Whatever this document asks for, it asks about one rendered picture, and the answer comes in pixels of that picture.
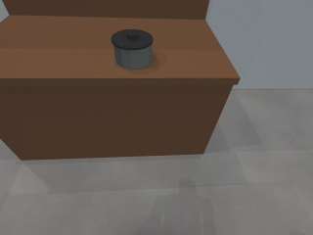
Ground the pot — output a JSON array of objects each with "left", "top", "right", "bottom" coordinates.
[{"left": 113, "top": 44, "right": 153, "bottom": 70}]

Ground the lid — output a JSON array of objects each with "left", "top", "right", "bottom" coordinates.
[{"left": 111, "top": 29, "right": 154, "bottom": 51}]

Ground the table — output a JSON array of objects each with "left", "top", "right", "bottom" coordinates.
[{"left": 0, "top": 0, "right": 241, "bottom": 161}]

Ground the knob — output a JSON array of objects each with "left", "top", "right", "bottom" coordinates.
[{"left": 126, "top": 30, "right": 138, "bottom": 39}]

